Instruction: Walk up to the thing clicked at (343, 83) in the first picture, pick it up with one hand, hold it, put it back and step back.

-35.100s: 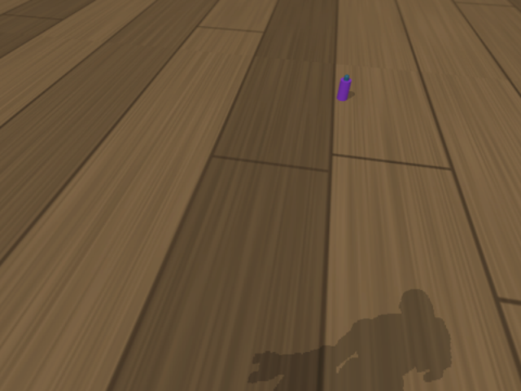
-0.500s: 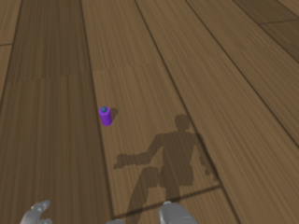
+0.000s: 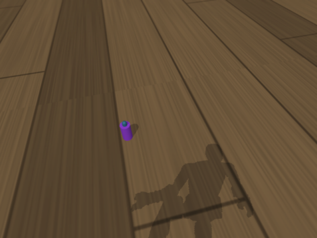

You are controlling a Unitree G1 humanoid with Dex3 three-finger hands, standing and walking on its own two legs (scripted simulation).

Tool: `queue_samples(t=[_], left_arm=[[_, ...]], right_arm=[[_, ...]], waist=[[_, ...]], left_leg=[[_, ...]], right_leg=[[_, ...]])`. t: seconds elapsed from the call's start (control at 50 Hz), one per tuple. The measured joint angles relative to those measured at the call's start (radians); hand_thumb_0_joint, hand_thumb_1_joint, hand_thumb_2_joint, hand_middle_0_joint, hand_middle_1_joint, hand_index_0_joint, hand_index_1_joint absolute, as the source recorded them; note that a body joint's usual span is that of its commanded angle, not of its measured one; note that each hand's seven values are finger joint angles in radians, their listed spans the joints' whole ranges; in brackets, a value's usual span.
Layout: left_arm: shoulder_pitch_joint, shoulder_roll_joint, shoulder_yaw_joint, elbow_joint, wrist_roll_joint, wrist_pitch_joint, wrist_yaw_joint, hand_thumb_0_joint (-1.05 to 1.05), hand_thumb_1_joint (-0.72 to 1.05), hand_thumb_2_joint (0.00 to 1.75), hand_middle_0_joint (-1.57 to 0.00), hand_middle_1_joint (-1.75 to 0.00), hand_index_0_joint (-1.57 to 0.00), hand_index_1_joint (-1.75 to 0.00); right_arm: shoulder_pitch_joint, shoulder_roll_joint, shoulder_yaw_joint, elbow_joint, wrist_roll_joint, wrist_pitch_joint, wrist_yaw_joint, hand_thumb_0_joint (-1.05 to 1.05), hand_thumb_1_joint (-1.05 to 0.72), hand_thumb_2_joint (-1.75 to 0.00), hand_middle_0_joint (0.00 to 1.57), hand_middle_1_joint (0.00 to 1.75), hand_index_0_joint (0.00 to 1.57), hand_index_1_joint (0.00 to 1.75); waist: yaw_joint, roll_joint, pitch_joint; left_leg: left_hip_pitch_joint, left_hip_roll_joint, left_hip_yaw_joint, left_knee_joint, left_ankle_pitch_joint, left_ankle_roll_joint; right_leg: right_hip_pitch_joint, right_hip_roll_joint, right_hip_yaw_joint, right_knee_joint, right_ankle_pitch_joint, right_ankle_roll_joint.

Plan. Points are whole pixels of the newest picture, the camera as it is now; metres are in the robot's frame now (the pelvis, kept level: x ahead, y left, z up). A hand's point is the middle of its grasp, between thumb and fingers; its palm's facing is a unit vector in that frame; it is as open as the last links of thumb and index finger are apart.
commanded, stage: step back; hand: left
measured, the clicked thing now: (125, 129) +0.97 +0.28 -0.67
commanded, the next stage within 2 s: stand in 0.84 s
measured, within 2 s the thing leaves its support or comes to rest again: neither
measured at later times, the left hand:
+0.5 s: hand out of the picture +0.12 +0.24 -0.13, palm faces +0.03 -0.93 -0.37, open 7.4 cm
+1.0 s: hand out of the picture +0.14 +0.27 -0.14, palm faces +0.02 -0.94 -0.34, open 7.4 cm
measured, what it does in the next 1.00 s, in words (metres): steps on the spot: left foot, then right foot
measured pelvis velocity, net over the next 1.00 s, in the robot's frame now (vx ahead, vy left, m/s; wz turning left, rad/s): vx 0.06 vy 0.01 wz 0.01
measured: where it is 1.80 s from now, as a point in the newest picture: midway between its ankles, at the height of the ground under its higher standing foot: outside the picture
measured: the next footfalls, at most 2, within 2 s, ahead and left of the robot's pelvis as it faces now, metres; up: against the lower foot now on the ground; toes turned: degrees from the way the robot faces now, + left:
left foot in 0.02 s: +0.05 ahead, +0.14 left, +0.00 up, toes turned -3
right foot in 0.32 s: +0.11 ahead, -0.12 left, +0.00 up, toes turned -2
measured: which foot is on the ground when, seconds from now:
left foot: up 0.00-0.00, down 0.02-0.34, up 0.36-0.58, down 0.60-1.00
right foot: down 0.00-0.06, up 0.08-0.30, down 0.32-1.00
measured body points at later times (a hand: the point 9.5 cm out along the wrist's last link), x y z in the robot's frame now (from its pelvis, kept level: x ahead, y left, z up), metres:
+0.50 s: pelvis +0.03 -0.01 +0.00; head +0.03 -0.03 +0.45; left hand +0.12 +0.29 -0.11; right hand +0.08 -0.33 -0.13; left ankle +0.02 +0.13 -0.70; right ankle +0.07 -0.12 -0.73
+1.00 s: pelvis +0.06 +0.01 +0.02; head +0.07 +0.02 +0.46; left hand +0.14 +0.32 -0.12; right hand +0.17 -0.28 -0.11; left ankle +0.06 +0.14 -0.73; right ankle +0.07 -0.12 -0.73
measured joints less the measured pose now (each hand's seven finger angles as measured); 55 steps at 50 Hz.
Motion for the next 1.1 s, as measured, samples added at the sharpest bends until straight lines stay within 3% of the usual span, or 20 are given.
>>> queue_samples(t=[0.06,0.12,0.18,0.28,0.34,0.38,0.44,0.5,0.56,0.64,0.76,1.1], left_arm=[[-0.012,0.031,0.003,-0.004,-0.007,0.013,-0.002,0.01,0.90,0.90,-0.21,-0.30,-0.21,-0.30],[-0.002,0.038,-0.001,0.026,-0.017,0.032,0.000,0.01,0.91,0.90,-0.21,-0.30,-0.21,-0.30],[-0.001,0.050,-0.002,0.038,-0.023,0.031,-0.010,0.01,0.91,0.90,-0.21,-0.30,-0.21,-0.30],[-0.024,0.049,0.003,0.035,-0.025,0.013,-0.020,0.01,0.91,0.90,-0.21,-0.30,-0.20,-0.30],[-0.048,0.027,0.003,0.039,-0.025,-0.003,-0.012,0.01,0.91,0.90,-0.21,-0.30,-0.20,-0.30],[-0.058,0.004,-0.002,0.041,-0.016,-0.012,-0.007,0.01,0.91,0.90,-0.21,-0.30,-0.20,-0.30],[-0.071,-0.020,-0.013,0.042,-0.010,-0.007,-0.009,0.01,0.91,0.90,-0.21,-0.30,-0.21,-0.30],[-0.083,-0.039,-0.020,0.043,-0.012,-0.011,-0.009,0.01,0.91,0.90,-0.21,-0.30,-0.21,-0.30],[-0.094,-0.038,-0.022,0.047,-0.015,-0.011,-0.010,0.01,0.90,0.90,-0.21,-0.30,-0.21,-0.30],[-0.112,-0.016,-0.023,0.060,-0.028,0.005,-0.006,0.01,0.90,0.90,-0.21,-0.30,-0.21,-0.30],[-0.116,-0.003,-0.029,0.104,-0.042,0.012,-0.002,0.01,0.91,0.90,-0.21,-0.30,-0.21,-0.30],[-0.158,-0.018,-0.065,0.193,-0.043,0.011,-0.004,0.01,0.91,0.90,-0.21,-0.30,-0.20,-0.30]], right_arm=[[-0.002,0.029,-0.005,0.021,-0.006,-0.023,0.002,0.01,-0.91,-0.89,0.20,0.30,0.20,0.30],[0.010,0.049,-0.004,0.006,-0.008,-0.049,0.005,0.01,-0.91,-0.89,0.20,0.30,0.20,0.30],[0.024,0.063,0.002,-0.003,-0.010,-0.059,0.003,0.01,-0.90,-0.89,0.20,0.30,0.20,0.30],[0.029,0.054,0.004,-0.011,-0.006,-0.063,-0.004,0.01,-0.90,-0.89,0.21,0.31,0.20,0.30],[0.018,0.032,0.008,-0.008,0.007,-0.042,-0.012,0.01,-0.90,-0.89,0.20,0.31,0.20,0.30],[0.008,0.026,0.010,0.001,0.016,-0.025,-0.025,0.01,-0.90,-0.89,0.20,0.31,0.20,0.30],[-0.002,0.029,0.015,0.014,0.017,-0.019,-0.030,0.01,-0.91,-0.89,0.20,0.30,0.20,0.30],[-0.007,0.025,0.018,0.024,0.017,-0.027,-0.027,0.01,-0.91,-0.89,0.20,0.30,0.20,0.30],[-0.013,0.026,0.021,0.035,0.012,-0.033,-0.024,0.01,-0.91,-0.89,0.20,0.30,0.20,0.30],[-0.029,0.045,0.019,0.061,0.000,-0.045,-0.027,0.00,-0.91,-0.89,0.20,0.30,0.20,0.30],[-0.067,0.068,0.035,0.094,0.000,-0.038,-0.021,0.01,-0.90,-0.89,0.20,0.30,0.20,0.30],[-0.200,0.075,0.060,0.119,0.025,-0.058,-0.020,0.00,-0.90,-0.89,0.20,0.30,0.20,0.30]], waist=[[0.012,-0.066,0.031],[-0.006,-0.074,0.014],[-0.020,-0.078,0.002],[-0.033,-0.079,0.010],[-0.033,-0.044,0.021],[-0.032,-0.012,0.017],[-0.015,-0.016,0.005],[-0.008,-0.010,-0.001],[-0.002,-0.015,-0.001],[-0.004,-0.056,0.015],[-0.005,-0.058,0.002],[-0.003,-0.057,0.000]], left_leg=[[0.067,-0.036,0.053,-0.145,0.172,0.002],[0.070,-0.030,0.060,-0.152,0.171,0.021],[0.093,-0.011,0.054,-0.186,0.178,0.027],[0.106,0.005,0.051,-0.174,0.164,-0.002],[0.085,0.033,0.037,-0.082,0.105,-0.018],[0.046,0.027,-0.013,0.014,0.035,0.006],[-0.008,-0.009,-0.004,0.131,-0.049,0.017],[-0.036,-0.011,0.000,0.140,-0.023,0.023],[-0.022,0.011,0.024,0.043,0.016,0.021],[0.042,0.002,0.065,-0.125,0.194,-0.001],[0.057,0.023,0.069,-0.137,0.170,-0.005],[0.173,0.014,0.081,-0.321,0.254,0.003]], right_leg=[[-0.021,-0.051,0.026,0.056,-0.023,0.004],[-0.082,-0.016,0.042,0.206,-0.133,-0.015],[-0.123,0.005,0.028,0.265,-0.147,-0.026],[-0.117,-0.003,0.007,0.114,-0.076,-0.022],[-0.067,0.023,-0.017,-0.015,0.118,-0.020],[-0.064,0.040,-0.039,0.000,0.107,-0.024],[-0.056,0.025,-0.037,0.003,0.082,-0.034],[-0.042,0.015,-0.046,-0.020,0.084,-0.028],[-0.041,0.005,-0.049,-0.018,0.075,-0.020],[-0.049,-0.028,-0.038,0.034,0.038,-0.001],[-0.006,-0.001,-0.030,-0.049,0.067,0.008],[0.110,-0.007,-0.022,-0.237,0.155,0.024]])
